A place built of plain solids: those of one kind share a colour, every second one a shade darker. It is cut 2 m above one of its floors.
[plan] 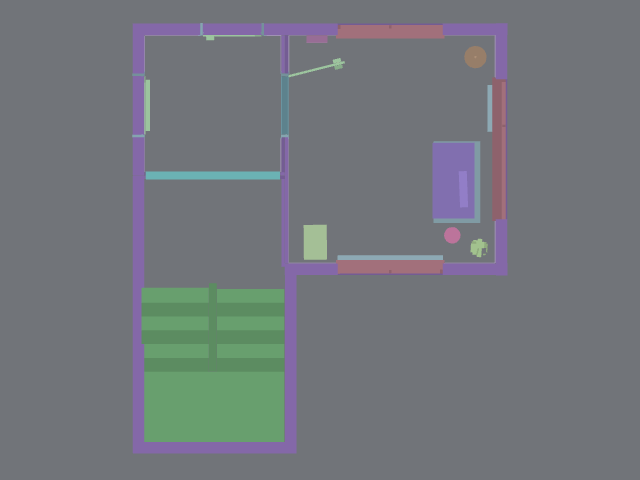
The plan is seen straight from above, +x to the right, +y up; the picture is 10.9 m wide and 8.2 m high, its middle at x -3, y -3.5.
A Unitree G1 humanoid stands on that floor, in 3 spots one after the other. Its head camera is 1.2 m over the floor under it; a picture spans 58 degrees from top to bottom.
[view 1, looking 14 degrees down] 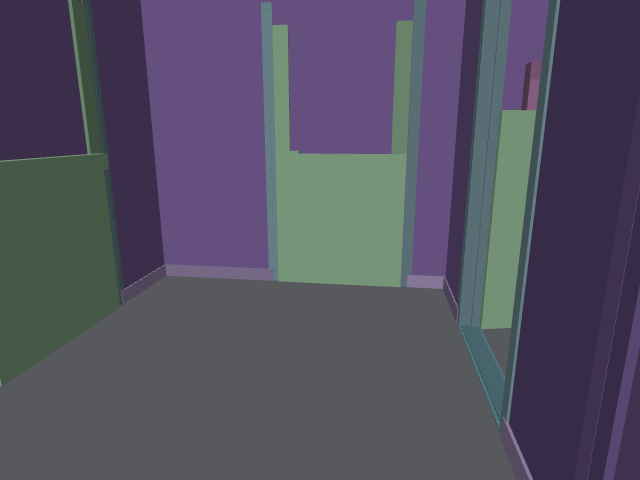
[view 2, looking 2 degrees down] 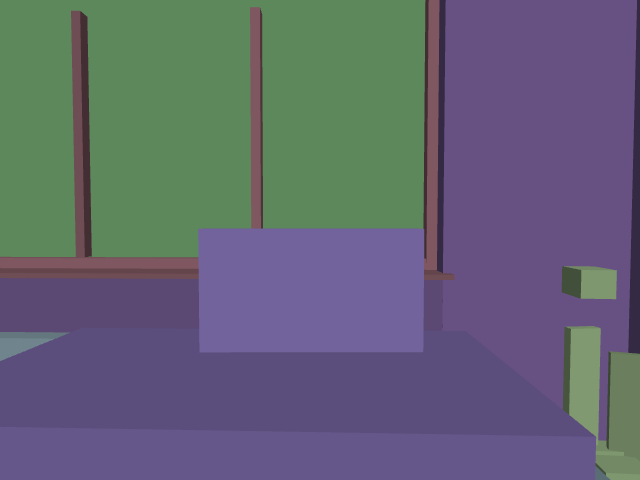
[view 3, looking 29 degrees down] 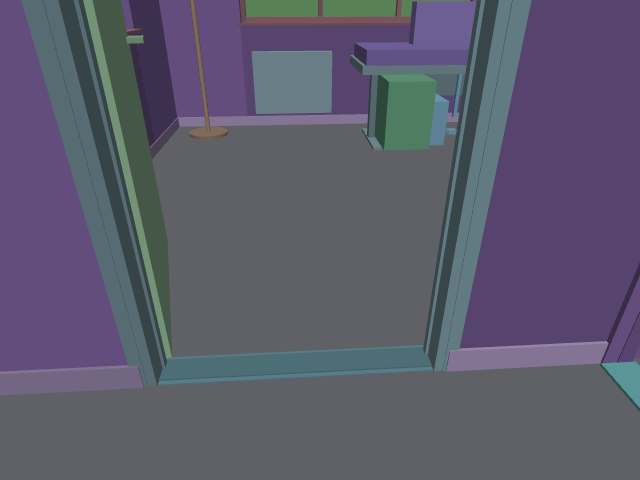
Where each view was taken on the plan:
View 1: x -4.18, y -3.34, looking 98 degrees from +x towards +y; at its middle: door_leaf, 3.45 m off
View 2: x -1.80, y -2.70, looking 2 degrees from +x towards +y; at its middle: desk_load_lived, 1.18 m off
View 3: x -4.80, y -1.20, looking -4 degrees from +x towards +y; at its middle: ground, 2.48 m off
